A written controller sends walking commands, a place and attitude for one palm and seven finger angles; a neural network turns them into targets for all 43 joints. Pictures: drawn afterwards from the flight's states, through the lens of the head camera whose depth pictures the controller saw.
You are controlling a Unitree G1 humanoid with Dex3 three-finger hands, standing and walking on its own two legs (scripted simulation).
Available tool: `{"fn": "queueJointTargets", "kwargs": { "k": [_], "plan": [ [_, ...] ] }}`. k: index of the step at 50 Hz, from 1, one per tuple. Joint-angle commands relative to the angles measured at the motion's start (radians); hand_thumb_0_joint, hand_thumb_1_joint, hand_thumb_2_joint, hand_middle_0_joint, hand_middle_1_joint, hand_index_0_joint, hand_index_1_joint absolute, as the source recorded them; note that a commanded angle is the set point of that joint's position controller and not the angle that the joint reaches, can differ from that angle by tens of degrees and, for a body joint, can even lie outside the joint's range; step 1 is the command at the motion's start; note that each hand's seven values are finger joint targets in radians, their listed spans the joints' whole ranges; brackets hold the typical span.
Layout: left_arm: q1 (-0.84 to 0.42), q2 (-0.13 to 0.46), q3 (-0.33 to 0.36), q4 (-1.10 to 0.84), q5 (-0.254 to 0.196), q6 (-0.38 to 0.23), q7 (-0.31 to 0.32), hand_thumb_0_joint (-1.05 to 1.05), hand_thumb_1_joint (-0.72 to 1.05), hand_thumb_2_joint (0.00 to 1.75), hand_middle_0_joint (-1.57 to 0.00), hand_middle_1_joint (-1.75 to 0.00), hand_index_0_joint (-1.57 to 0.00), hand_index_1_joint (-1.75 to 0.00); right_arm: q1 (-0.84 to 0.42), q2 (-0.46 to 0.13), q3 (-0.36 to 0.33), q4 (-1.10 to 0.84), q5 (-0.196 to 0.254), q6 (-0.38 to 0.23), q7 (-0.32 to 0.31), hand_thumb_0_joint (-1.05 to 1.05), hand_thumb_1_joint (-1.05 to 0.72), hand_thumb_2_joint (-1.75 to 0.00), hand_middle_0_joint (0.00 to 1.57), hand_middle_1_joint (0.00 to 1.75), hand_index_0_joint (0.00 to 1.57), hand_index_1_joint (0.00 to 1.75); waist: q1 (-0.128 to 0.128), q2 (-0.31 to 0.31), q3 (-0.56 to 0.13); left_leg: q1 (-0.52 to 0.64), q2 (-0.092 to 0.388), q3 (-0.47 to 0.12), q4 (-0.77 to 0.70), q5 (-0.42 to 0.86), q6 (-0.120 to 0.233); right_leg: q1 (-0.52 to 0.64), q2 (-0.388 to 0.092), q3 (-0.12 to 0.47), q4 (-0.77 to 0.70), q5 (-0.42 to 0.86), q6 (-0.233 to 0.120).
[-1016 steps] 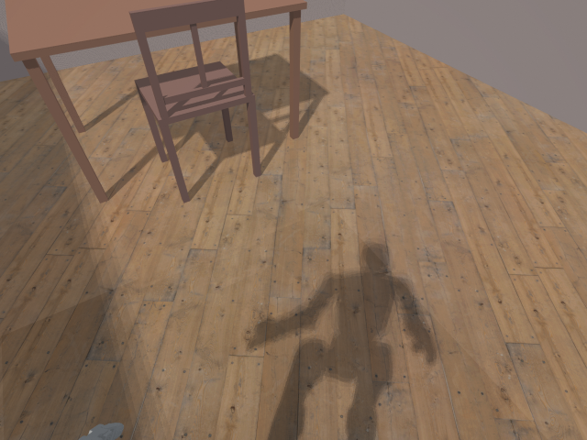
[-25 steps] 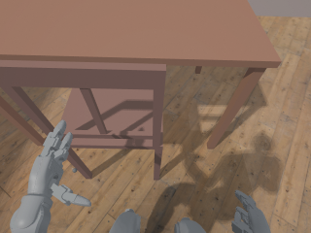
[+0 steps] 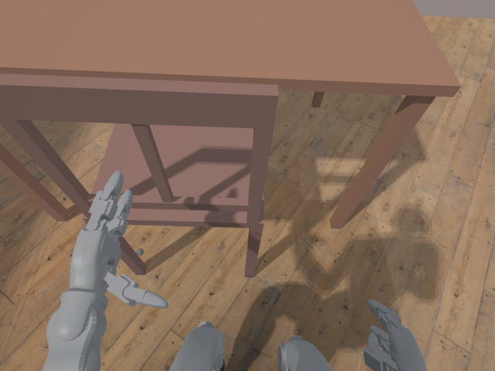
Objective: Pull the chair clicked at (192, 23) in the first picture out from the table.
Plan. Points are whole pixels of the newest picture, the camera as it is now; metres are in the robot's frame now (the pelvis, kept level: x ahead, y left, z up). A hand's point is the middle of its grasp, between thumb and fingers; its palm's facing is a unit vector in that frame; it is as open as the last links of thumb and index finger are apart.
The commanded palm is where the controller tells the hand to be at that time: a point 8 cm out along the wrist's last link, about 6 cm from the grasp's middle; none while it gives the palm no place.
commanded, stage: aim the fingers beside a spindle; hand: left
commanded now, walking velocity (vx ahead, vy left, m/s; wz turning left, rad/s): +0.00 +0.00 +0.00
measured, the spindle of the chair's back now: (155, 166) +0.46 +0.19 +0.01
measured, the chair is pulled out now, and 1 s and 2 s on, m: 0.00 0.00 0.00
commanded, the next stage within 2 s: none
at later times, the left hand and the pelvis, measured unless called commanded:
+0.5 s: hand (153, 242) +0.31 +0.17 +0.00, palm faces +0.00 -1.00 -0.01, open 16.9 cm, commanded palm +0.29 +0.22 +0.02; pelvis +0.00 +0.00 -0.01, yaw -1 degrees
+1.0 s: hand (149, 235) +0.31 +0.17 +0.04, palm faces +0.03 -1.00 -0.06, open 16.9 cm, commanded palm +0.29 +0.22 +0.02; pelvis +0.00 -0.01 -0.01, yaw -1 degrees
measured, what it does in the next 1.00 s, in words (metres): stands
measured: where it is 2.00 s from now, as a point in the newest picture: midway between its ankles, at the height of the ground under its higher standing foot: outside the picture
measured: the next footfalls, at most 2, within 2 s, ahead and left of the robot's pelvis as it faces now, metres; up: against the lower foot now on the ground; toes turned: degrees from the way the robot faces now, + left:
none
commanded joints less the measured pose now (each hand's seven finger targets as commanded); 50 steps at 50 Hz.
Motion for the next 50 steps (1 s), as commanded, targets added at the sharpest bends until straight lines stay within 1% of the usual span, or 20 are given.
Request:
{"fn": "queueJointTargets", "kwargs": {
  "k": [1,8,9,10,15,20,23,25,26,29,30,34,35,37,39,42,43,44,47,50],
  "plan": [
    [-0.189,0.111,0.045,-0.124,0.012,-0.051,0.025,0.0,-0.5,0.3,-0.06,-0.08,-0.06,-0.08,-0.017,-0.151,-0.062,-0.126,0.0,-0.031,-0.007,0.0,-0.9,-0.9,0.2,0.3,0.2,0.3,-0.027,0.024,-0.244,0.256,0.01,-0.053,-0.172,0.176,-0.009,0.017,0.008,0.009,-0.152,0.167,-0.016],
    [-0.202,0.112,0.037,-0.186,0.009,-0.038,0.035,0.0,-0.5,0.3,-0.06,-0.08,-0.06,-0.08,-0.012,-0.151,-0.066,-0.149,0.001,-0.007,-0.002,0.0,-0.9,-0.9,0.2,0.3,0.2,0.3,-0.002,0.051,-0.355,0.323,0.013,-0.056,-0.17,0.254,-0.014,0.052,0.007,0.009,-0.14,0.218,-0.022],
    [-0.198,0.133,0.056,-0.189,0.009,-0.042,0.044,0.0,-0.5,0.3,-0.06,-0.08,-0.06,-0.08,-0.007,-0.152,-0.065,-0.148,0.0,-0.004,-0.002,0.0,-0.9,-0.9,0.2,0.3,0.2,0.3,-0.003,0.029,-0.356,0.311,0.015,-0.059,-0.167,0.265,-0.012,0.061,0.01,0.008,-0.135,0.227,-0.022],
    [-0.235,0.128,0.044,-0.209,0.019,-0.052,0.052,0.0,-0.5,0.3,-0.06,-0.08,-0.06,-0.08,-0.012,-0.15,-0.064,-0.144,-0.001,-0.001,-0.002,0.0,-0.9,-0.9,0.2,0.3,0.2,0.3,-0.009,0.053,-0.368,0.33,0.017,-0.061,-0.16,0.284,-0.015,0.041,0.008,0.009,-0.125,0.237,-0.022],
    [-0.205,0.096,0.034,-0.14,0.033,-0.063,0.082,0.0,-0.5,0.3,-0.06,-0.08,-0.06,-0.08,-0.007,-0.144,-0.065,-0.129,-0.008,0.012,0.007,0.0,-0.9,-0.9,0.2,0.3,0.2,0.3,-0.014,0.03,-0.322,0.293,0.018,-0.062,-0.148,0.271,-0.017,0.009,0.01,0.003,-0.114,0.224,-0.021],
    [-0.208,0.095,0.038,-0.04,0.032,-0.045,0.058,0.0,-0.5,0.3,-0.06,-0.08,-0.06,-0.08,-0.002,-0.152,-0.067,-0.127,-0.003,0.033,0.008,0.0,-0.9,-0.9,0.2,0.3,0.2,0.3,-0.021,-0.021,-0.298,0.216,0.011,-0.045,-0.126,0.23,-0.011,0.024,0.01,0.012,-0.114,0.23,-0.02],
    [-0.219,0.104,0.035,-0.13,0.02,-0.06,0.046,0.0,-0.5,0.3,-0.06,-0.08,-0.06,-0.08,-0.011,-0.148,-0.068,-0.144,-0.001,0.035,0.007,0.0,-0.9,-0.9,0.2,0.3,0.2,0.3,-0.005,0.039,-0.361,0.269,0.01,-0.04,-0.13,0.27,-0.012,0.049,0.008,0.019,-0.113,0.255,-0.022],
    [-0.241,0.152,0.076,-0.185,0.016,-0.075,0.052,0.0,-0.5,0.3,-0.06,-0.08,-0.06,-0.08,-0.008,-0.149,-0.07,-0.14,-0.001,0.034,0.003,0.0,-0.9,-0.9,0.2,0.3,0.2,0.3,0.002,0.063,-0.399,0.307,0.015,-0.044,-0.128,0.316,-0.015,0.053,0.01,0.021,-0.105,0.284,-0.024],
    [-0.248,0.138,0.057,-0.226,0.016,-0.085,0.057,0.0,-0.5,0.3,-0.06,-0.08,-0.06,-0.08,-0.008,-0.145,-0.069,-0.143,-0.003,0.032,0.003,0.0,-0.9,-0.9,0.2,0.3,0.2,0.3,-0.002,0.067,-0.421,0.33,0.016,-0.048,-0.128,0.34,-0.015,0.058,0.009,0.019,-0.103,0.298,-0.023],
    [-0.21,0.131,0.049,-0.241,0.012,-0.087,0.072,0.0,-0.5,0.3,-0.06,-0.08,-0.06,-0.08,-0.005,-0.142,-0.068,-0.136,-0.004,0.027,0.003,0.0,-0.9,-0.9,0.2,0.3,0.2,0.3,-0.01,0.067,-0.4,0.344,0.019,-0.056,-0.133,0.361,-0.015,0.05,0.012,0.013,-0.109,0.3,-0.022],
    [-0.182,0.126,0.053,-0.211,0.016,-0.082,0.074,0.0,-0.5,0.3,-0.06,-0.08,-0.06,-0.08,-0.006,-0.142,-0.067,-0.131,-0.004,0.03,0.004,0.0,-0.9,-0.9,0.2,0.3,0.2,0.3,-0.009,0.055,-0.378,0.328,0.021,-0.055,-0.138,0.344,-0.017,0.047,0.013,0.01,-0.111,0.291,-0.021],
    [-0.202,0.062,-0.005,-0.032,0.03,-0.035,0.059,0.0,-0.5,0.3,-0.06,-0.08,-0.06,-0.08,-0.003,-0.151,-0.064,-0.116,0.001,0.042,0.003,0.0,-0.9,-0.9,0.2,0.3,0.2,0.3,-0.051,-0.045,-0.243,0.208,0.015,-0.056,-0.131,0.202,-0.007,-0.006,0.014,0.006,-0.128,0.204,-0.014],
    [-0.225,0.066,-0.003,-0.012,0.034,-0.029,0.053,0.0,-0.5,0.3,-0.06,-0.08,-0.06,-0.08,-0.004,-0.155,-0.065,-0.116,0.003,0.044,0.002,0.0,-0.9,-0.9,0.2,0.3,0.2,0.3,-0.05,-0.039,-0.234,0.189,0.011,-0.05,-0.125,0.181,-0.006,-0.009,0.013,0.01,-0.127,0.194,-0.014],
    [-0.244,0.064,-0.004,0.003,0.03,-0.02,0.044,0.0,-0.5,0.3,-0.06,-0.08,-0.06,-0.08,-0.007,-0.156,-0.065,-0.129,0.005,0.047,0.001,0.0,-0.9,-0.9,0.2,0.3,0.2,0.3,-0.041,-0.042,-0.245,0.175,0.005,-0.043,-0.123,0.152,-0.004,0.002,0.01,0.017,-0.133,0.173,-0.015],
    [-0.292,0.107,0.031,-0.056,0.025,-0.038,0.046,0.0,-0.5,0.3,-0.06,-0.08,-0.06,-0.08,-0.012,-0.155,-0.066,-0.136,0.004,0.045,-0.002,0.0,-0.9,-0.9,0.2,0.3,0.2,0.3,-0.025,-0.012,-0.297,0.191,0.004,-0.04,-0.119,0.167,-0.003,0.025,0.01,0.025,-0.126,0.179,-0.019],
    [-0.299,0.186,0.106,-0.219,0.019,-0.09,0.068,0.0,-0.5,0.3,-0.06,-0.08,-0.06,-0.08,-0.015,-0.142,-0.067,-0.149,-0.002,0.038,-0.005,0.0,-0.9,-0.9,0.2,0.3,0.2,0.3,0.018,0.072,-0.447,0.294,0.007,-0.031,-0.118,0.297,-0.009,0.096,0.007,0.039,-0.108,0.285,-0.023],
    [-0.276,0.177,0.098,-0.252,0.015,-0.1,0.075,0.0,-0.5,0.3,-0.06,-0.08,-0.06,-0.08,-0.017,-0.134,-0.065,-0.152,-0.004,0.035,-0.003,0.0,-0.9,-0.9,0.2,0.3,0.2,0.3,0.02,0.096,-0.463,0.331,0.007,-0.029,-0.12,0.341,-0.01,0.105,0.007,0.037,-0.108,0.319,-0.023],
    [-0.259,0.215,0.128,-0.276,0.016,-0.108,0.085,0.0,-0.5,0.3,-0.06,-0.08,-0.06,-0.08,-0.012,-0.137,-0.066,-0.146,-0.005,0.033,-0.002,0.0,-0.9,-0.9,0.2,0.3,0.2,0.3,0.023,0.107,-0.476,0.349,0.012,-0.036,-0.122,0.376,-0.013,0.106,0.01,0.034,-0.102,0.338,-0.025],
    [-0.207,0.147,0.072,-0.214,0.019,-0.094,0.086,0.0,-0.5,0.3,-0.06,-0.08,-0.06,-0.08,-0.017,-0.13,-0.061,-0.132,-0.005,0.036,0.005,0.0,-0.9,-0.9,0.2,0.3,0.2,0.3,-0.003,0.076,-0.39,0.314,0.014,-0.035,-0.128,0.341,-0.012,0.085,0.011,0.027,-0.117,0.315,-0.019],
    [-0.155,0.084,0.025,-0.023,0.017,-0.033,0.049,0.0,-0.5,0.3,-0.06,-0.08,-0.06,-0.08,-0.007,-0.146,-0.06,-0.12,0.006,0.047,0.007,0.0,-0.9,-0.9,0.2,0.3,0.2,0.3,-0.041,-0.039,-0.259,0.185,0.009,-0.029,-0.123,0.227,-0.003,0.062,0.014,0.027,-0.142,0.262,-0.011]
  ]
}}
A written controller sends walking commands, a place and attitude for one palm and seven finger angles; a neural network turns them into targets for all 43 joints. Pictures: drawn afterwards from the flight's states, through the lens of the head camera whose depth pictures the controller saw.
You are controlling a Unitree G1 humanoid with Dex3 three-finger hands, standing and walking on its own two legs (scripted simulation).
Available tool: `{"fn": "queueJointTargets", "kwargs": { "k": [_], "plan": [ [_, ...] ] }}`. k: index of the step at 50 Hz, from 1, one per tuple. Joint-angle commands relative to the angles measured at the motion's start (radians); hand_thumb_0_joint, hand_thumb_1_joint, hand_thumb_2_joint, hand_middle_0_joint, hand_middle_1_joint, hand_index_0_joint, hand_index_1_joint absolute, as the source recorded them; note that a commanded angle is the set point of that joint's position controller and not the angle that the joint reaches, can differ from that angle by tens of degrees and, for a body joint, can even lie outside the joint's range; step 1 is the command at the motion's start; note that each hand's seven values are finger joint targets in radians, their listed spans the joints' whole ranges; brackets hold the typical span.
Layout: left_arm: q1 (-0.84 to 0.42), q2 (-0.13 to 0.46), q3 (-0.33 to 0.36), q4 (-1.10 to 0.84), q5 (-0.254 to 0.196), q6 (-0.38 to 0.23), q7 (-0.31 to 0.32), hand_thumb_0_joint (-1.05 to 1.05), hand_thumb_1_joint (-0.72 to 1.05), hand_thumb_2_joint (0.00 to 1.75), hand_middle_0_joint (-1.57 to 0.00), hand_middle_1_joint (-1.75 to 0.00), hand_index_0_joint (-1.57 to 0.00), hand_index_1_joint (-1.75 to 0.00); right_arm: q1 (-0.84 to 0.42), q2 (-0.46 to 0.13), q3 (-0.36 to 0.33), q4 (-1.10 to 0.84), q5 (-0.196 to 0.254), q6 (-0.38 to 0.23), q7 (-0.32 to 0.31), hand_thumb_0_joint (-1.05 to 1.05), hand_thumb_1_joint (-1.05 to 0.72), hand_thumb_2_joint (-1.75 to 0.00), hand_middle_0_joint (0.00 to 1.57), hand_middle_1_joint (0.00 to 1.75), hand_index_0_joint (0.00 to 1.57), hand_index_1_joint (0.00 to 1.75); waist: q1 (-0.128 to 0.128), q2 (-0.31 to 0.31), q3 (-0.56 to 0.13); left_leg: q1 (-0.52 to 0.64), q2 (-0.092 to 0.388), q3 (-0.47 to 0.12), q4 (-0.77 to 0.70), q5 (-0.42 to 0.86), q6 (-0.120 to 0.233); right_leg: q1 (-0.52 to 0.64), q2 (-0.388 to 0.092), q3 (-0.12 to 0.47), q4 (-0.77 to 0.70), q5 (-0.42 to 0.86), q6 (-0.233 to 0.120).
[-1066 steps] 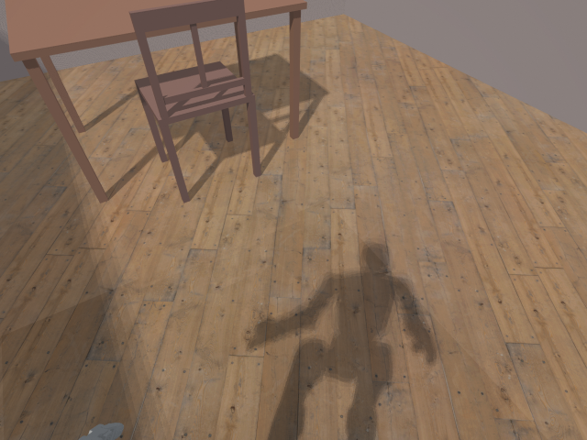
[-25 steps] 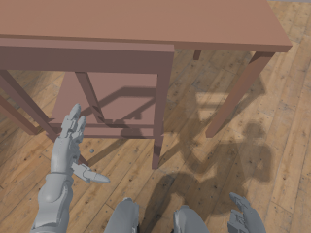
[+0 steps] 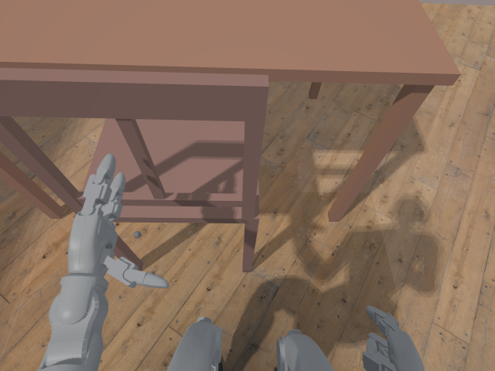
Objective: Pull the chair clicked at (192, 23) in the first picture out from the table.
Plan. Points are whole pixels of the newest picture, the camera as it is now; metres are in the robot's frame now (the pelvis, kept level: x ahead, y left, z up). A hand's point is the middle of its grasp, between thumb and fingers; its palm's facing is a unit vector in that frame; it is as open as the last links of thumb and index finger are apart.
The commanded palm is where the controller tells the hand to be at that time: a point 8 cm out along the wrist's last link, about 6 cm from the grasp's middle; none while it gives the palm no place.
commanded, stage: aim the fingers beside a spindle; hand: left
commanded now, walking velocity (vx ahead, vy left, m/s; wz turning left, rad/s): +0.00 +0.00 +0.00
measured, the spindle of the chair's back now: (145, 162) +0.45 +0.20 +0.02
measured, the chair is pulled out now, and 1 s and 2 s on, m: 0.00 0.00 0.00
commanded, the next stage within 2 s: none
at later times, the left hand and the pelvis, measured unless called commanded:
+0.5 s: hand (141, 250) +0.30 +0.18 +0.00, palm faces +0.02 -1.00 +0.00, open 16.9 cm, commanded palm +0.28 +0.23 +0.03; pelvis +0.00 +0.00 +0.00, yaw +0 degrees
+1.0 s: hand (136, 241) +0.29 +0.17 +0.06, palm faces +0.03 -1.00 -0.05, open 16.9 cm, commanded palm +0.28 +0.23 +0.03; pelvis +0.00 +0.00 +0.00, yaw +0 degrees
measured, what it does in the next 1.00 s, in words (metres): stands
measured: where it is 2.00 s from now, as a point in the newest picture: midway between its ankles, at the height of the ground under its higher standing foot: outside the picture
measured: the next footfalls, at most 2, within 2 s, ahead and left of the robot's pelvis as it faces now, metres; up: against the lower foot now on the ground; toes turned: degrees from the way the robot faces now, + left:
none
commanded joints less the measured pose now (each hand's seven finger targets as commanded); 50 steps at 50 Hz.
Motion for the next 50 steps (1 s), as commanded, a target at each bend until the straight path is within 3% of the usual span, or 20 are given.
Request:
{"fn": "queueJointTargets", "kwargs": {
  "k": [1,4,6,9,11,14,17,19,22,25,27,29,32,35,38,40,43,45,48,50],
  "plan": [
    [-0.072,0.046,-0.006,0.006,-0.011,0.008,-0.038,0.0,-0.5,0.3,-0.06,-0.08,-0.06,-0.08,0.006,-0.155,-0.056,-0.119,0.011,-0.038,-0.01,0.0,-0.9,-0.9,0.2,0.3,0.2,0.3,-0.042,-0.071,-0.218,0.205,-0.005,-0.031,-0.162,0.207,0.009,0.111,0.004,0.025,-0.196,0.251,0.002],
    [-0.158,0.04,-0.024,0.029,-0.022,0.02,-0.072,0.0,-0.5,0.3,-0.06,-0.08,-0.06,-0.08,0.002,-0.166,-0.058,-0.127,0.02,-0.041,-0.019,0.0,-0.9,-0.9,0.2,0.3,0.2,0.3,-0.051,-0.093,-0.187,0.168,-0.01,-0.031,-0.149,0.141,0.015,0.087,-0.001,0.038,-0.214,0.178,0.0],
    [-0.216,0.068,-0.002,-0.068,-0.027,-0.014,-0.068,0.0,-0.5,0.3,-0.06,-0.08,-0.06,-0.08,0.0,-0.161,-0.063,-0.135,0.015,-0.052,-0.025,0.0,-0.9,-0.9,0.2,0.3,0.2,0.3,-0.035,-0.049,-0.279,0.212,-0.011,-0.024,-0.138,0.178,0.017,0.111,-0.006,0.047,-0.199,0.213,0.0],
    [-0.265,0.188,0.082,-0.316,-0.021,-0.097,-0.015,0.0,-0.5,0.3,-0.06,-0.08,-0.06,-0.08,-0.004,-0.152,-0.065,-0.141,0.001,-0.07,-0.029,0.0,-0.9,-0.9,0.2,0.3,0.2,0.3,0.01,0.094,-0.43,0.359,-0.003,-0.034,-0.156,0.311,0.007,0.143,-0.003,0.04,-0.163,0.293,-0.012],
    [-0.18,0.206,0.106,-0.378,-0.011,-0.126,0.025,0.0,-0.5,0.3,-0.06,-0.08,-0.06,-0.08,-0.001,-0.137,-0.061,-0.136,-0.006,-0.076,-0.024,0.0,-0.9,-0.9,0.2,0.3,0.2,0.3,0.032,0.128,-0.488,0.447,0.001,-0.038,-0.17,0.412,-0.002,0.161,-0.004,0.034,-0.155,0.35,-0.016],
    [-0.073,0.189,0.119,-0.228,0.005,-0.094,0.049,0.0,-0.5,0.3,-0.06,-0.08,-0.06,-0.08,0.001,-0.135,-0.057,-0.115,-0.008,-0.063,-0.014,0.0,-0.9,-0.9,0.2,0.3,0.2,0.3,0.011,0.051,-0.389,0.349,0.001,-0.036,-0.167,0.383,0.002,0.163,0.003,0.029,-0.16,0.355,-0.009],
    [-0.057,0.079,0.041,0.028,0.001,-0.007,-0.001,0.0,-0.5,0.3,-0.06,-0.08,-0.06,-0.08,-0.006,-0.15,-0.053,-0.108,0.005,-0.037,-0.006,0.0,-0.9,-0.9,0.2,0.3,0.2,0.3,-0.034,-0.062,-0.193,0.179,-0.009,-0.024,-0.162,0.184,0.004,0.107,0.005,0.03,-0.195,0.228,0.003],
    [-0.076,0.032,-0.004,0.111,-0.017,0.037,-0.054,0.0,-0.5,0.3,-0.06,-0.08,-0.06,-0.08,-0.006,-0.162,-0.052,-0.12,0.021,-0.032,-0.011,0.0,-0.9,-0.9,0.2,0.3,0.2,0.3,-0.043,-0.1,-0.148,0.143,-0.014,-0.023,-0.161,0.126,0.011,0.095,0.003,0.04,-0.222,0.166,0.001],
    [-0.137,0.06,0.007,0.007,-0.044,0.024,-0.101,0.0,-0.5,0.3,-0.06,-0.08,-0.06,-0.08,0.0,-0.168,-0.062,-0.141,0.027,-0.043,-0.022,0.0,-0.9,-0.9,0.2,0.3,0.2,0.3,-0.029,-0.081,-0.251,0.179,-0.014,-0.019,-0.146,0.164,0.017,0.14,-0.005,0.054,-0.217,0.207,0.0],
    [-0.251,0.14,0.033,-0.31,-0.046,-0.075,-0.075,0.0,-0.5,0.3,-0.06,-0.08,-0.06,-0.08,-0.003,-0.153,-0.069,-0.15,0.012,-0.072,-0.031,0.0,-0.9,-0.9,0.2,0.3,0.2,0.3,-0.005,0.066,-0.445,0.354,-0.004,-0.029,-0.15,0.311,0.014,0.169,-0.006,0.049,-0.179,0.322,-0.008],
    [-0.22,0.175,0.054,-0.421,-0.034,-0.127,-0.023,0.0,-0.5,0.3,-0.06,-0.08,-0.06,-0.08,0.005,-0.142,-0.063,-0.135,-0.001,-0.089,-0.032,0.0,-0.9,-0.9,0.2,0.3,0.2,0.3,0.01,0.146,-0.48,0.471,0.004,-0.042,-0.168,0.412,0.0,0.134,-0.003,0.031,-0.163,0.343,-0.016],
    [-0.185,0.208,0.091,-0.387,-0.011,-0.135,0.03,0.0,-0.5,0.3,-0.06,-0.08,-0.06,-0.08,0.009,-0.143,-0.059,-0.113,-0.01,-0.09,-0.029,0.0,-0.9,-0.9,0.2,0.3,0.2,0.3,-0.001,0.127,-0.428,0.448,0.009,-0.058,-0.171,0.417,-0.004,0.099,0.001,0.019,-0.154,0.323,-0.016],
    [-0.118,0.128,0.066,-0.115,0.024,-0.078,0.051,0.0,-0.5,0.3,-0.06,-0.08,-0.06,-0.08,-0.003,-0.142,-0.056,-0.087,-0.008,-0.067,-0.014,0.0,-0.9,-0.9,0.2,0.3,0.2,0.3,-0.025,0.03,-0.257,0.297,0.004,-0.057,-0.169,0.275,-0.004,0.051,0.004,0.007,-0.159,0.243,-0.008],
    [-0.078,0.041,0.001,0.105,0.021,0.023,-0.004,0.0,-0.5,0.3,-0.06,-0.08,-0.06,-0.08,-0.004,-0.163,-0.053,-0.111,0.009,-0.036,-0.004,0.0,-0.9,-0.9,0.2,0.3,0.2,0.3,-0.03,-0.064,-0.178,0.192,-0.01,-0.042,-0.177,0.153,0.001,0.056,0.005,0.007,-0.183,0.179,-0.007],
    [-0.115,0.03,-0.023,0.051,-0.013,0.06,-0.061,0.0,-0.5,0.3,-0.06,-0.08,-0.06,-0.08,-0.007,-0.173,-0.058,-0.154,0.027,-0.025,-0.01,0.0,-0.9,-0.9,0.2,0.3,0.2,0.3,-0.017,-0.066,-0.25,0.212,-0.016,-0.032,-0.184,0.151,0.009,0.114,-0.002,0.022,-0.206,0.185,-0.007],
    [-0.157,0.069,0.0,-0.103,-0.026,0.019,-0.061,0.0,-0.5,0.3,-0.06,-0.08,-0.06,-0.08,-0.004,-0.162,-0.064,-0.166,0.019,-0.035,-0.016,0.0,-0.9,-0.9,0.2,0.3,0.2,0.3,-0.006,-0.027,-0.353,0.272,-0.01,-0.031,-0.168,0.228,0.012,0.144,-0.003,0.031,-0.19,0.254,-0.007],
    [-0.192,0.175,0.067,-0.419,-0.029,-0.097,-0.001,0.0,-0.5,0.3,-0.06,-0.08,-0.06,-0.08,-0.002,-0.14,-0.064,-0.166,0.004,-0.062,-0.023,0.0,-0.9,-0.9,0.2,0.3,0.2,0.3,0.029,0.108,-0.496,0.451,0.002,-0.041,-0.182,0.385,-0.004,0.163,0.0,0.029,-0.168,0.329,-0.015],
    [-0.148,0.183,0.073,-0.464,-0.014,-0.134,0.049,0.0,-0.5,0.3,-0.06,-0.08,-0.06,-0.08,0.001,-0.13,-0.056,-0.143,-0.007,-0.07,-0.024,0.0,-0.9,-0.9,0.2,0.3,0.2,0.3,0.023,0.13,-0.478,0.482,0.006,-0.051,-0.188,0.437,-0.011,0.13,0.004,0.019,-0.155,0.337,-0.018],
    [-0.089,0.115,0.038,-0.229,0.023,-0.108,0.071,0.0,-0.5,0.3,-0.06,-0.08,-0.06,-0.08,-0.008,-0.131,-0.053,-0.107,-0.01,-0.061,-0.01,0.0,-0.9,-0.9,0.2,0.3,0.2,0.3,-0.023,0.061,-0.282,0.345,0.007,-0.059,-0.178,0.315,-0.007,0.063,0.005,0.005,-0.163,0.261,-0.01],
    [-0.058,0.042,-0.013,0.0,0.038,-0.044,0.038,0.0,-0.5,0.3,-0.06,-0.08,-0.06,-0.08,-0.006,-0.147,-0.052,-0.097,-0.003,-0.045,-0.003,0.0,-0.9,-0.9,0.2,0.3,0.2,0.3,-0.055,-0.042,-0.16,0.211,0.0,-0.052,-0.169,0.173,-0.001,0.025,0.007,0.003,-0.178,0.183,-0.004]
  ]
}}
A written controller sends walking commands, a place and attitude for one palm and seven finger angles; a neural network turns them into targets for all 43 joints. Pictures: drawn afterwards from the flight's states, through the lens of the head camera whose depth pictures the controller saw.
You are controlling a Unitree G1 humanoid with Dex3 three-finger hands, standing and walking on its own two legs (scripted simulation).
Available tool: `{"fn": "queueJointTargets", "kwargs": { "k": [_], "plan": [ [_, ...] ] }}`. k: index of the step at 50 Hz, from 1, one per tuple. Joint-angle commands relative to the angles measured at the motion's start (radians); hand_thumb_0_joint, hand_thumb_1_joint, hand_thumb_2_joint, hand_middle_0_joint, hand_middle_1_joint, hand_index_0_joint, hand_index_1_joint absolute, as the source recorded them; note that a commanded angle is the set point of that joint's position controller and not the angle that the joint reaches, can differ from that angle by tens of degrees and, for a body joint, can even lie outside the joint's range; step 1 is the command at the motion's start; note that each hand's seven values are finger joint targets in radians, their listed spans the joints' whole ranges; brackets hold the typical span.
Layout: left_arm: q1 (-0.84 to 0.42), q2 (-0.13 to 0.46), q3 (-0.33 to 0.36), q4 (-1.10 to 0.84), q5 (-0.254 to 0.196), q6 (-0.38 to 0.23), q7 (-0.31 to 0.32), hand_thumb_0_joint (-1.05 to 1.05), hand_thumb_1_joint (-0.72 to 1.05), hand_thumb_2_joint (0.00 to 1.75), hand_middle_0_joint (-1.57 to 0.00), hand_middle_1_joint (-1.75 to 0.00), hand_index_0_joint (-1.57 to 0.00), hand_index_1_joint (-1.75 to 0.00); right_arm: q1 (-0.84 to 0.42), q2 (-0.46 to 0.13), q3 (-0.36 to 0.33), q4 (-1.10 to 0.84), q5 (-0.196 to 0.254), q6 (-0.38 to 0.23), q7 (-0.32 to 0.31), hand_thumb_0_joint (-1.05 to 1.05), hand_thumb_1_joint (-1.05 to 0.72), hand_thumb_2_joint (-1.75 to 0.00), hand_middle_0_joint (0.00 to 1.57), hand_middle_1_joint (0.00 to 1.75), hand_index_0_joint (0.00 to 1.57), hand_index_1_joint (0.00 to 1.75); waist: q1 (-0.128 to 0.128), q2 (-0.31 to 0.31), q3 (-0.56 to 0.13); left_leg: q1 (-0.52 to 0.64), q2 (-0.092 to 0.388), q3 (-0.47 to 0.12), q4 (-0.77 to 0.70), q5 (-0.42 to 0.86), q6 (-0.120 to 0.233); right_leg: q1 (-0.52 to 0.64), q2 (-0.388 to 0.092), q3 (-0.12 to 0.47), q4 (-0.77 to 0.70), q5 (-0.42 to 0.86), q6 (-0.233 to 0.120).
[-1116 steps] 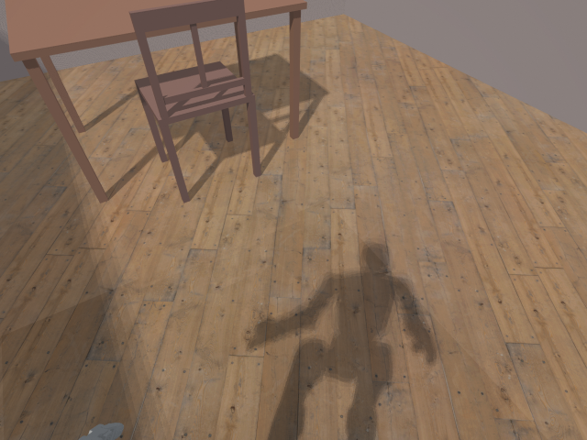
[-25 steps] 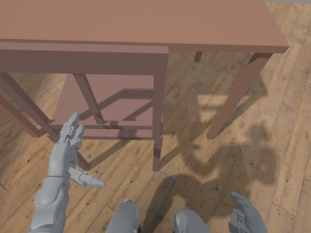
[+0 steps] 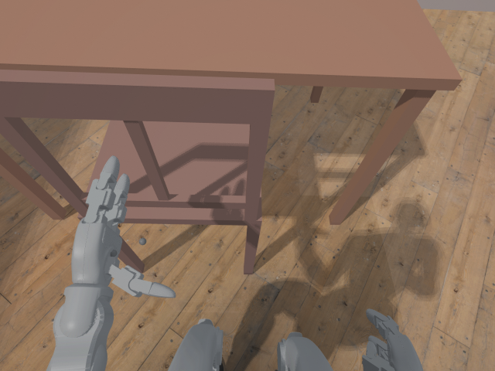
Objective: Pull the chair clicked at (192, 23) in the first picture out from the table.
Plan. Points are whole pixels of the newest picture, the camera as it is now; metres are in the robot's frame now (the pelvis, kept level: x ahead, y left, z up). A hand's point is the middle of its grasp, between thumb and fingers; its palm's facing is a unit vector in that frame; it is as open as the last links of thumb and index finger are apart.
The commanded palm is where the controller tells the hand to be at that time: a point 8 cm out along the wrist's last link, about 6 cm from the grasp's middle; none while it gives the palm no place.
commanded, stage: aim the fingers beside a spindle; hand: left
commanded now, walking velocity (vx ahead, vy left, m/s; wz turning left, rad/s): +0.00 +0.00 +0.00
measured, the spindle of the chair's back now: (150, 164) +0.45 +0.20 +0.02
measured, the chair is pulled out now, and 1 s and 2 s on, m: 0.00 0.00 0.00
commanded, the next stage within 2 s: push the fingers through the gap in 1.32 s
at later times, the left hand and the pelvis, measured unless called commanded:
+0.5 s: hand (148, 249) +0.30 +0.18 -0.01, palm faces +0.00 -1.00 +0.02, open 16.9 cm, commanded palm +0.29 +0.22 +0.02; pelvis +0.00 +0.00 -0.01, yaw +0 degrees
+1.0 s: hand (149, 237) +0.30 +0.16 +0.06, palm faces +0.00 -1.00 -0.04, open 16.9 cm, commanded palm +0.29 +0.23 +0.03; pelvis +0.00 +0.00 +0.00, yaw +0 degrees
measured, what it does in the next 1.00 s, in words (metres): stands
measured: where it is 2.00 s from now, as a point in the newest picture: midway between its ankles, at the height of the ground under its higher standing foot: outside the picture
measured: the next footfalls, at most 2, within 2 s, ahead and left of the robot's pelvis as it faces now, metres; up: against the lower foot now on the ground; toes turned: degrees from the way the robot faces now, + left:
none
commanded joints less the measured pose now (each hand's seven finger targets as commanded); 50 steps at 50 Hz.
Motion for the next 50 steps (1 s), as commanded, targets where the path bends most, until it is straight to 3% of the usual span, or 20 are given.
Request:
{"fn": "queueJointTargets", "kwargs": {
  "k": [1,5,8,10,14,18,21,23,25,27,29,31,34,38,40,43,44,47,49,50],
  "plan": [
    [-0.155,0.042,0.014,0.152,0.011,0.034,-0.024,0.0,-0.5,0.3,-0.06,-0.08,-0.06,-0.08,-0.016,-0.161,-0.052,-0.105,0.01,-0.023,0.0,0.0,-0.9,-0.9,0.2,0.3,0.2,0.3,-0.066,-0.08,-0.127,0.159,0.0,-0.055,-0.156,0.108,-0.005,0.0,0.012,0.001,-0.173,0.139,-0.009],
    [-0.197,0.038,0.004,0.131,-0.037,0.088,-0.116,0.0,-0.5,0.3,-0.06,-0.08,-0.06,-0.08,-0.016,-0.178,-0.059,-0.149,0.034,-0.02,-0.013,0.0,-0.9,-0.9,0.2,0.3,0.2,0.3,-0.032,-0.062,-0.236,0.189,-0.012,-0.038,-0.157,0.114,0.006,0.08,0.002,0.026,-0.197,0.146,-0.015],
    [-0.293,0.15,0.072,-0.219,-0.05,-0.001,-0.088,0.0,-0.5,0.3,-0.06,-0.08,-0.06,-0.08,-0.02,-0.158,-0.067,-0.173,0.018,-0.041,-0.022,0.0,-0.9,-0.9,0.2,0.3,0.2,0.3,0.012,0.074,-0.466,0.363,0.0,-0.041,-0.154,0.305,-0.001,0.144,-0.001,0.032,-0.157,0.292,-0.021],
    [-0.243,0.236,0.142,-0.394,-0.048,-0.063,-0.027,0.0,-0.5,0.3,-0.06,-0.08,-0.06,-0.08,-0.012,-0.142,-0.061,-0.167,0.006,-0.053,-0.024,0.0,-0.9,-0.9,0.2,0.3,0.2,0.3,0.044,0.156,-0.535,0.461,0.005,-0.042,-0.168,0.414,-0.013,0.155,0.004,0.032,-0.145,0.34,-0.027],
    [-0.2,0.211,0.163,-0.198,-0.01,-0.068,0.047,0.0,-0.5,0.3,-0.06,-0.08,-0.06,-0.08,-0.019,-0.131,-0.051,-0.113,-0.007,-0.045,-0.016,0.0,-0.9,-0.9,0.2,0.3,0.2,0.3,-0.015,0.069,-0.346,0.332,0.01,-0.051,-0.151,0.356,-0.007,0.093,0.013,0.018,-0.143,0.304,-0.016],
    [-0.132,0.048,0.039,0.213,-0.016,0.063,-0.054,0.0,-0.5,0.3,-0.06,-0.08,-0.06,-0.08,-0.024,-0.166,-0.048,-0.113,0.02,-0.015,-0.005,0.0,-0.9,-0.9,0.2,0.3,0.2,0.3,-0.055,-0.092,-0.121,0.126,-0.009,-0.035,-0.148,0.097,-0.002,0.039,0.014,0.02,-0.197,0.129,-0.008],
    [-0.2,0.002,-0.032,0.198,-0.055,0.115,-0.154,0.0,-0.5,0.3,-0.06,-0.08,-0.06,-0.08,-0.013,-0.183,-0.053,-0.145,0.045,-0.017,-0.014,0.0,-0.9,-0.9,0.2,0.3,0.2,0.3,-0.054,-0.075,-0.187,0.166,-0.014,-0.034,-0.155,0.113,0.008,0.085,0.003,0.031,-0.216,0.153,-0.012],
    [-0.273,0.06,0.001,0.032,-0.067,0.076,-0.165,0.0,-0.5,0.3,-0.06,-0.08,-0.06,-0.08,-0.011,-0.175,-0.064,-0.155,0.033,-0.032,-0.023,0.0,-0.9,-0.9,0.2,0.3,0.2,0.3,-0.038,-0.019,-0.316,0.221,-0.009,-0.034,-0.135,0.182,0.01,0.116,-0.001,0.041,-0.192,0.217,-0.012],
    [-0.352,0.151,0.05,-0.253,-0.066,-0.008,-0.122,0.0,-0.5,0.3,-0.06,-0.08,-0.06,-0.08,-0.012,-0.162,-0.068,-0.164,0.02,-0.054,-0.029,0.0,-0.9,-0.9,0.2,0.3,0.2,0.3,-0.004,0.104,-0.485,0.389,0.002,-0.046,-0.145,0.331,0.003,0.137,-0.001,0.035,-0.159,0.313,-0.021],
    [-0.254,0.226,0.127,-0.408,-0.063,-0.075,-0.045,0.0,-0.5,0.3,-0.06,-0.08,-0.06,-0.08,0.004,-0.143,-0.062,-0.148,0.006,-0.074,-0.031,0.0,-0.9,-0.9,0.2,0.3,0.2,0.3,0.031,0.169,-0.541,0.517,0.011,-0.05,-0.169,0.472,-0.016,0.132,0.005,0.023,-0.148,0.363,-0.029],
    [-0.184,0.288,0.207,-0.376,-0.04,-0.096,0.03,0.0,-0.5,0.3,-0.06,-0.08,-0.06,-0.08,0.007,-0.138,-0.058,-0.121,-0.006,-0.072,-0.028,0.0,-0.9,-0.9,0.2,0.3,0.2,0.3,0.032,0.132,-0.478,0.474,0.014,-0.06,-0.174,0.498,-0.022,0.124,0.011,0.012,-0.135,0.369,-0.029],
    [-0.173,0.204,0.169,-0.174,-0.005,-0.066,0.059,0.0,-0.5,0.3,-0.06,-0.08,-0.06,-0.08,-0.017,-0.128,-0.052,-0.102,-0.007,-0.051,-0.015,0.0,-0.9,-0.9,0.2,0.3,0.2,0.3,-0.011,0.068,-0.329,0.355,0.013,-0.059,-0.16,0.401,-0.016,0.08,0.01,0.004,-0.133,0.326,-0.017],
    [-0.095,0.076,0.081,0.191,0.009,0.037,0.004,0.0,-0.5,0.3,-0.06,-0.08,-0.06,-0.08,-0.021,-0.151,-0.053,-0.096,0.004,-0.019,0.001,0.0,-0.9,-0.9,0.2,0.3,0.2,0.3,-0.048,-0.071,-0.132,0.159,-0.003,-0.042,-0.15,0.167,-0.007,0.027,0.017,0.004,-0.171,0.187,-0.01],
    [-0.158,0.027,0.005,0.203,-0.053,0.124,-0.141,0.0,-0.5,0.3,-0.06,-0.08,-0.06,-0.08,-0.012,-0.186,-0.056,-0.151,0.044,-0.011,-0.011,0.0,-0.9,-0.9,0.2,0.3,0.2,0.3,-0.037,-0.086,-0.21,0.172,-0.014,-0.03,-0.164,0.139,0.006,0.113,0.005,0.027,-0.211,0.184,-0.012],
    [-0.255,0.048,-0.009,0.013,-0.065,0.078,-0.16,0.0,-0.5,0.3,-0.06,-0.08,-0.06,-0.08,-0.009,-0.173,-0.065,-0.162,0.034,-0.027,-0.019,0.0,-0.9,-0.9,0.2,0.3,0.2,0.3,-0.037,-0.017,-0.345,0.254,-0.005,-0.035,-0.139,0.226,0.009,0.12,0.001,0.031,-0.18,0.265,-0.012],
    [-0.313,0.183,0.079,-0.38,-0.069,-0.053,-0.081,0.0,-0.5,0.3,-0.06,-0.08,-0.06,-0.08,0.0,-0.151,-0.069,-0.157,0.012,-0.065,-0.031,0.0,-0.9,-0.9,0.2,0.3,0.2,0.3,0.013,0.137,-0.538,0.498,0.011,-0.051,-0.161,0.434,-0.009,0.135,0.005,0.025,-0.155,0.355,-0.023],
    [-0.265,0.241,0.127,-0.427,-0.063,-0.079,-0.038,0.0,-0.5,0.3,-0.06,-0.08,-0.06,-0.08,0.011,-0.15,-0.064,-0.146,0.003,-0.072,-0.035,0.0,-0.9,-0.9,0.2,0.3,0.2,0.3,0.019,0.144,-0.528,0.506,0.014,-0.059,-0.167,0.471,-0.017,0.116,0.01,0.017,-0.143,0.356,-0.026],
    [-0.216,0.198,0.132,-0.28,-0.015,-0.087,0.05,0.0,-0.5,0.3,-0.06,-0.08,-0.06,-0.08,-0.01,-0.13,-0.052,-0.105,-0.009,-0.065,-0.022,0.0,-0.9,-0.9,0.2,0.3,0.2,0.3,-0.007,0.116,-0.386,0.432,0.016,-0.069,-0.168,0.436,-0.021,0.064,0.009,0.004,-0.134,0.321,-0.021],
    [-0.156,0.184,0.158,-0.014,0.017,-0.033,0.056,0.0,-0.5,0.3,-0.06,-0.08,-0.06,-0.08,-0.012,-0.139,-0.053,-0.085,-0.008,-0.04,-0.01,0.0,-0.9,-0.9,0.2,0.3,0.2,0.3,-0.026,0.023,-0.235,0.265,0.009,-0.059,-0.152,0.299,-0.012,0.041,0.015,0.002,-0.144,0.255,-0.016],
    [-0.152,0.121,0.106,0.101,0.025,0.003,0.037,0.0,-0.5,0.3,-0.06,-0.08,-0.06,-0.08,-0.019,-0.144,-0.05,-0.087,-0.004,-0.026,-0.003,0.0,-0.9,-0.9,0.2,0.3,0.2,0.3,-0.046,-0.033,-0.179,0.203,0.002,-0.051,-0.147,0.219,-0.011,0.027,0.016,0.0,-0.151,0.217,-0.011]
  ]
}}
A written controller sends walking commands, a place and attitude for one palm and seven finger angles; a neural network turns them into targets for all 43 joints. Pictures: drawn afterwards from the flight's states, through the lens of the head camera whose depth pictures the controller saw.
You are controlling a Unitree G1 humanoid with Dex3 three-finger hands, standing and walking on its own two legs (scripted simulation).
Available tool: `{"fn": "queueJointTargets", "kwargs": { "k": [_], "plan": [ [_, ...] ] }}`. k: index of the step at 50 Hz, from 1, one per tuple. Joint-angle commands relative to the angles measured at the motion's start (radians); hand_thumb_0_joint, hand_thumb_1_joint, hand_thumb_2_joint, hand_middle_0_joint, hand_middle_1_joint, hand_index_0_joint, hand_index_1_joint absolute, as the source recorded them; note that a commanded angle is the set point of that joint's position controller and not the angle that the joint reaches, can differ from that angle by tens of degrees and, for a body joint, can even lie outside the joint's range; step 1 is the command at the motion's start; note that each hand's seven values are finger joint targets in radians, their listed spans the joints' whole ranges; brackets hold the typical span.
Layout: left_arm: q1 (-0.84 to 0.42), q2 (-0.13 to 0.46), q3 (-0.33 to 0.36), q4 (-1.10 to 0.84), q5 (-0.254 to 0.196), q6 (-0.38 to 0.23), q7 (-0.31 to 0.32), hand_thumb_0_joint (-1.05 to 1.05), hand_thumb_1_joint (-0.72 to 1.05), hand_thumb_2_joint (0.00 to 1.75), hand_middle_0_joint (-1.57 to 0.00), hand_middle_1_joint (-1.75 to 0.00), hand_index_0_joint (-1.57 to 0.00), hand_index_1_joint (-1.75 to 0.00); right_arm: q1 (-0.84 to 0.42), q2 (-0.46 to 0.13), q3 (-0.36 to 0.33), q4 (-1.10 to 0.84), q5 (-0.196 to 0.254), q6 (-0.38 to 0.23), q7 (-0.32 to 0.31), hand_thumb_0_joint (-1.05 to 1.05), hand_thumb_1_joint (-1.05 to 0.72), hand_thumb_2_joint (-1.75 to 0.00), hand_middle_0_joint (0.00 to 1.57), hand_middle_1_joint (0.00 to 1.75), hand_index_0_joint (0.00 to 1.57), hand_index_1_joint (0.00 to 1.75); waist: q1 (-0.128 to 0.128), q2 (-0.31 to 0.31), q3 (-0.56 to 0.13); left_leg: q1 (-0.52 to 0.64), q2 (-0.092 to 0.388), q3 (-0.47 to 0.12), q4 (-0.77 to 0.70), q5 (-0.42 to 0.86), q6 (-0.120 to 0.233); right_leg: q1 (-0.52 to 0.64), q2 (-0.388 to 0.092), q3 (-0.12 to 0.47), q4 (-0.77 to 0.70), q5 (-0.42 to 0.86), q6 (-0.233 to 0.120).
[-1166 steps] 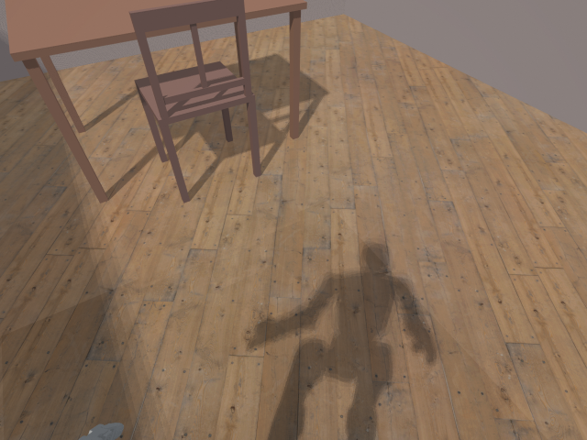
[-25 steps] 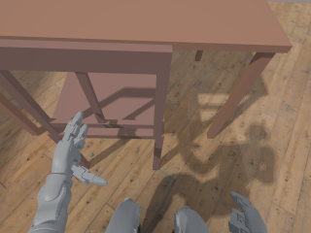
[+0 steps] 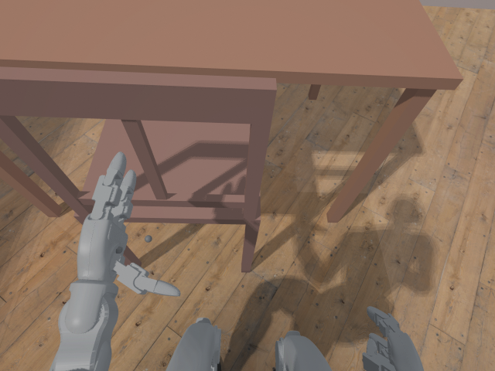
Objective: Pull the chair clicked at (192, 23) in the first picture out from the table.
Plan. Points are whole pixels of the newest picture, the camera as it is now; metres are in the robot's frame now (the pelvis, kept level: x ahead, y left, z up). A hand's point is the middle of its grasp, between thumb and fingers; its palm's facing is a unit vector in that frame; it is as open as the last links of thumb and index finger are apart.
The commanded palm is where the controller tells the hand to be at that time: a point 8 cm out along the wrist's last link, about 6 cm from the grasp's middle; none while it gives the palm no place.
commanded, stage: aim the fingers beside a spindle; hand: left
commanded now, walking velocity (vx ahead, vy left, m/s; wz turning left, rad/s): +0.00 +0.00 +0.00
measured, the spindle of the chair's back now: (148, 163) +0.45 +0.20 +0.01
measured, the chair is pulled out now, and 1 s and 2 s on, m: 0.00 0.00 0.00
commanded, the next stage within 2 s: push the fingers through the gap in 0.32 s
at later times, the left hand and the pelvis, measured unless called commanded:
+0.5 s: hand (145, 246) +0.31 +0.18 -0.01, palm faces +0.02 -1.00 +0.00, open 16.9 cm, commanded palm +0.29 +0.23 +0.02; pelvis -0.01 +0.00 +0.00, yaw +0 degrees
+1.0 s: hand (145, 206) +0.36 +0.18 +0.03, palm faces +0.07 -1.00 -0.03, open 17.0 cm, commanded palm +0.34 +0.23 +0.02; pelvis -0.01 +0.00 -0.01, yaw -1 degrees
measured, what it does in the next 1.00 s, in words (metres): stands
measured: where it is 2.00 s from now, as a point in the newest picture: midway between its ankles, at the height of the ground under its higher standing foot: outside the picture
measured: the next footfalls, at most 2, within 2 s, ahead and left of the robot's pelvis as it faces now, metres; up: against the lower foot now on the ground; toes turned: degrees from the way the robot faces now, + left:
none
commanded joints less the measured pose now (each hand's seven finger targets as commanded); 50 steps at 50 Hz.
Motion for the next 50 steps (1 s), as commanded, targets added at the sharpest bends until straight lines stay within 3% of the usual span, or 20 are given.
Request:
{"fn": "queueJointTargets", "kwargs": {
  "k": [1,3,5,10,12,14,17,19,22,24,26,29,30,33,35,38,42,44,47,50],
  "plan": [
    [-0.131,0.082,0.084,0.2,0.015,0.042,0.012,0.0,-0.5,0.3,-0.06,-0.08,-0.06,-0.08,-0.013,-0.156,-0.048,-0.107,0.006,-0.003,0.009,0.0,-0.9,-0.9,0.2,0.3,0.2,0.3,-0.043,-0.059,-0.152,0.169,-0.005,-0.044,-0.149,0.161,-0.01,0.025,0.014,0.0,-0.159,0.182,-0.011],
    [-0.154,0.034,0.033,0.261,-0.019,0.109,-0.06,0.0,-0.5,0.3,-0.06,-0.08,-0.06,-0.08,-0.02,-0.178,-0.045,-0.138,0.034,0.011,0.008,0.0,-0.9,-0.9,0.2,0.3,0.2,0.3,-0.036,-0.074,-0.145,0.161,-0.016,-0.035,-0.173,0.092,-0.004,0.057,0.01,0.011,-0.199,0.129,-0.014],
    [-0.17,0.058,0.056,0.226,-0.053,0.128,-0.119,0.0,-0.5,0.3,-0.06,-0.08,-0.06,-0.08,-0.005,-0.187,-0.05,-0.158,0.044,0.01,-0.001,0.0,-0.9,-0.9,0.2,0.3,0.2,0.3,-0.021,-0.067,-0.231,0.182,-0.015,-0.03,-0.168,0.138,0.003,0.118,0.006,0.024,-0.202,0.176,-0.017],
    [-0.341,0.22,0.126,-0.372,-0.072,-0.059,-0.065,0.0,-0.5,0.3,-0.06,-0.08,-0.06,-0.08,0.003,-0.154,-0.062,-0.165,0.012,-0.041,-0.021,0.0,-0.9,-0.9,0.2,0.3,0.2,0.3,0.024,0.166,-0.554,0.492,0.01,-0.048,-0.16,0.422,-0.011,0.139,0.007,0.03,-0.149,0.347,-0.027],
    [-0.209,0.236,0.159,-0.392,-0.063,-0.099,0.001,0.0,-0.5,0.3,-0.06,-0.08,-0.06,-0.08,0.011,-0.139,-0.054,-0.141,0.003,-0.054,-0.02,0.0,-0.9,-0.9,0.2,0.3,0.2,0.3,0.028,0.173,-0.511,0.537,0.017,-0.059,-0.18,0.496,-0.027,0.11,0.01,0.012,-0.147,0.356,-0.03],
    [-0.183,0.238,0.181,-0.26,-0.03,-0.083,0.043,0.0,-0.5,0.3,-0.06,-0.08,-0.06,-0.08,0.004,-0.14,-0.052,-0.115,-0.007,-0.047,-0.012,0.0,-0.9,-0.9,0.2,0.3,0.2,0.3,0.002,0.119,-0.414,0.437,0.017,-0.067,-0.167,0.46,-0.02,0.094,0.011,0.005,-0.135,0.344,-0.024],
    [-0.112,0.105,0.107,0.132,0.002,0.013,0.016,0.0,-0.5,0.3,-0.06,-0.08,-0.06,-0.08,-0.007,-0.151,-0.05,-0.094,0.002,-0.015,0.006,0.0,-0.9,-0.9,0.2,0.3,0.2,0.3,-0.042,-0.031,-0.164,0.198,0.003,-0.05,-0.15,0.202,-0.013,0.027,0.015,-0.002,-0.158,0.206,-0.011],
    [-0.107,0.029,0.039,0.273,-0.011,0.087,-0.048,0.0,-0.5,0.3,-0.06,-0.08,-0.06,-0.08,-0.017,-0.171,-0.047,-0.121,0.026,0.003,0.009,0.0,-0.9,-0.9,0.2,0.3,0.2,0.3,-0.045,-0.093,-0.104,0.143,-0.01,-0.04,-0.164,0.112,-0.005,0.037,0.013,0.005,-0.19,0.144,-0.013],
    [-0.191,0.058,0.045,0.194,-0.057,0.119,-0.124,0.0,-0.5,0.3,-0.06,-0.08,-0.06,-0.08,-0.005,-0.187,-0.054,-0.156,0.043,0.005,-0.003,0.0,-0.9,-0.9,0.2,0.3,0.2,0.3,-0.028,-0.074,-0.232,0.182,-0.015,-0.03,-0.163,0.143,0.005,0.119,0.003,0.027,-0.206,0.182,-0.014],
    [-0.329,0.131,0.082,-0.01,-0.068,0.056,-0.122,0.0,-0.5,0.3,-0.06,-0.08,-0.06,-0.08,-0.005,-0.175,-0.059,-0.161,0.028,-0.01,-0.016,0.0,-0.9,-0.9,0.2,0.3,0.2,0.3,-0.028,-0.009,-0.354,0.248,-0.004,-0.032,-0.138,0.216,0.008,0.131,0.004,0.038,-0.178,0.249,-0.013],
    [-0.42,0.232,0.156,-0.227,-0.064,-0.042,-0.08,0.0,-0.5,0.3,-0.06,-0.08,-0.06,-0.08,-0.003,-0.158,-0.06,-0.149,0.012,-0.034,-0.025,0.0,-0.9,-0.9,0.2,0.3,0.2,0.3,0.005,0.125,-0.495,0.39,0.003,-0.037,-0.137,0.342,-0.003,0.134,0.005,0.042,-0.149,0.313,-0.021],
    [-0.37,0.271,0.209,-0.228,-0.05,-0.127,-0.003,0.0,-0.5,0.3,-0.06,-0.08,-0.06,-0.08,0.006,-0.148,-0.052,-0.096,-0.01,-0.053,-0.024,0.0,-0.9,-0.9,0.2,0.3,0.2,0.3,0.001,0.134,-0.455,0.407,0.012,-0.059,-0.126,0.418,-0.016,0.062,0.016,0.02,-0.113,0.321,-0.027],
    [-0.353,0.231,0.187,-0.144,-0.034,-0.129,0.009,0.0,-0.5,0.3,-0.06,-0.08,-0.06,-0.08,-0.006,-0.142,-0.05,-0.084,-0.012,-0.05,-0.018,0.0,-0.9,-0.9,0.2,0.3,0.2,0.3,-0.01,0.121,-0.408,0.371,0.009,-0.058,-0.114,0.396,-0.015,0.038,0.014,0.019,-0.108,0.31,-0.024],
    [-0.348,0.14,0.116,0.141,-0.002,-0.054,-0.009,0.0,-0.5,0.3,-0.06,-0.08,-0.06,-0.08,-0.007,-0.16,-0.05,-0.066,-0.006,-0.03,0.0,0.0,-0.9,-0.9,0.2,0.3,0.2,0.3,-0.053,0.053,-0.258,0.222,0.005,-0.057,-0.11,0.21,-0.014,-0.032,0.011,0.007,-0.118,0.192,-0.016],
    [-0.345,0.122,0.092,0.271,-0.003,0.032,-0.054,0.0,-0.5,0.3,-0.06,-0.08,-0.06,-0.08,0.001,-0.179,-0.05,-0.088,0.012,-0.007,0.001,0.0,-0.9,-0.9,0.2,0.3,0.2,0.3,-0.051,0.003,-0.221,0.171,-0.003,-0.046,-0.135,0.126,-0.009,-0.003,0.012,0.015,-0.151,0.147,-0.017],
    [-0.402,0.098,0.055,0.214,-0.036,0.118,-0.109,0.0,-0.5,0.3,-0.06,-0.08,-0.06,-0.08,0.014,-0.191,-0.056,-0.126,0.031,0.007,-0.007,0.0,-0.9,-0.9,0.2,0.3,0.2,0.3,-0.039,0.013,-0.333,0.256,-0.004,-0.044,-0.163,0.173,-0.003,0.074,0.006,0.021,-0.182,0.199,-0.017],
    [-0.534,0.2,0.144,-0.05,-0.064,0.044,-0.069,0.0,-0.5,0.3,-0.06,-0.08,-0.06,-0.08,0.019,-0.17,-0.059,-0.127,0.021,-0.01,-0.02,0.0,-0.9,-0.9,0.2,0.3,0.2,0.3,-0.015,0.065,-0.492,0.389,0.007,-0.048,-0.15,0.345,-0.006,0.127,0.006,0.029,-0.161,0.319,-0.015],
    [-0.542,0.276,0.226,-0.045,-0.054,-0.014,-0.012,0.0,-0.5,0.3,-0.06,-0.08,-0.06,-0.08,0.027,-0.163,-0.052,-0.1,0.007,-0.016,-0.023,0.0,-0.9,-0.9,0.2,0.3,0.2,0.3,-0.013,0.054,-0.452,0.362,0.01,-0.053,-0.141,0.361,-0.008,0.108,0.016,0.027,-0.146,0.317,-0.015],
    [-0.608,0.226,0.186,0.103,-0.003,-0.069,0.023,0.0,-0.5,0.3,-0.06,-0.08,-0.06,-0.08,0.031,-0.153,-0.046,-0.057,-0.006,-0.02,-0.013,0.0,-0.9,-0.9,0.2,0.3,0.2,0.3,-0.05,0.041,-0.342,0.261,0.006,-0.05,-0.117,0.275,-0.007,0.042,0.017,0.026,-0.129,0.25,-0.011],
    [-0.568,0.186,0.147,0.28,0.019,-0.039,-0.016,0.0,-0.5,0.3,-0.06,-0.08,-0.06,-0.08,0.044,-0.17,-0.051,-0.052,-0.003,-0.011,-0.003,0.0,-0.9,-0.9,0.2,0.3,0.2,0.3,-0.056,0.046,-0.302,0.235,0.003,-0.046,-0.126,0.209,-0.011,0.008,0.014,0.022,-0.141,0.2,-0.017]
  ]
}}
